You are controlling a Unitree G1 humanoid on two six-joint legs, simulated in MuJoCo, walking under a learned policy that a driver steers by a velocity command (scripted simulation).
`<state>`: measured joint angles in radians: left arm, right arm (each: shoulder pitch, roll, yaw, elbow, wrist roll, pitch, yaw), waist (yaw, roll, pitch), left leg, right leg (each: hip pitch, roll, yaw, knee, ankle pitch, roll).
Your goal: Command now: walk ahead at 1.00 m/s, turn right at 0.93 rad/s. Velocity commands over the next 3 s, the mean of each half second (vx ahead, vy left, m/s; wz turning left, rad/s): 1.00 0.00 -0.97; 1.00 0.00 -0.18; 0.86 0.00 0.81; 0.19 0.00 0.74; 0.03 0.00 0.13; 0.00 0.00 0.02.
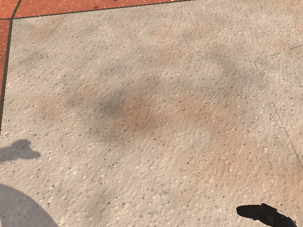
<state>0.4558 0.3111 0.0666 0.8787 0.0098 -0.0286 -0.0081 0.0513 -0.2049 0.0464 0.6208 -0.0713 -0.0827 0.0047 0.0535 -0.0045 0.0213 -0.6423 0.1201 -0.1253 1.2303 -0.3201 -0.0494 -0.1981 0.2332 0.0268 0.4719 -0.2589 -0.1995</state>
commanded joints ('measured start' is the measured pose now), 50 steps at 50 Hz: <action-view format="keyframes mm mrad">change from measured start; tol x32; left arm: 1 -87 151 38 -110 -6 -51 4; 28 -565 21 -56 -386 24 26 -101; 34 11 186 28 -161 40 5 -27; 50 -69 73 -18 -63 -5 -133 1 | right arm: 1 -36 -126 -25 -82 12 19 12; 8 -93 -169 -39 -114 46 1 2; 12 503 -394 -131 16 -11 -13 -52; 50 17 -90 -57 49 66 33 70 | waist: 1 -59 58 96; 10 -155 -34 -199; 13 -115 435 -423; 28 -70 37 138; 36 97 -80 -419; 50 -32 2 114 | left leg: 1 102 6 108 -290 174 -29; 8 300 -118 102 -725 343 18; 12 1092 289 -441 -821 -406 115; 14 904 306 -670 -990 -600 185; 28 562 85 377 -1131 706 64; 32 683 157 376 -714 1430 92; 33 601 156 369 -459 1366 114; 35 -27 -92 310 324 -163 56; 50 78 -60 249 -509 554 166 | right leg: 1 -263 -221 332 -327 147 -131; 10 47 -210 350 215 702 45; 12 -415 -65 190 809 -249 73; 14 -617 -195 94 966 -102 71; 27 -517 -290 -128 424 261 75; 33 166 -104 -126 170 63 -55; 35 672 -506 550 52 -44 -174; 41 7 -442 257 -287 74 -54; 50 87 -347 -206 -431 771 134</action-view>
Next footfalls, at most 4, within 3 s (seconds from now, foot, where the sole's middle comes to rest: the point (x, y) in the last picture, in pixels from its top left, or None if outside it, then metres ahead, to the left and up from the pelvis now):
0.22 left None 0.43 0.18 -0.76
0.68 right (201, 186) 0.71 -0.18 -0.76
1.12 left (220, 117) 1.15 -0.32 -0.76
1.52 right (256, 79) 1.49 -0.59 -0.76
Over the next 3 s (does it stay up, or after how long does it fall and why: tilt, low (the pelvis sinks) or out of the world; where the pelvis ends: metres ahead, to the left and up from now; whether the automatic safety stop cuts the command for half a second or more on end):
stays up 1.48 -0.47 0.01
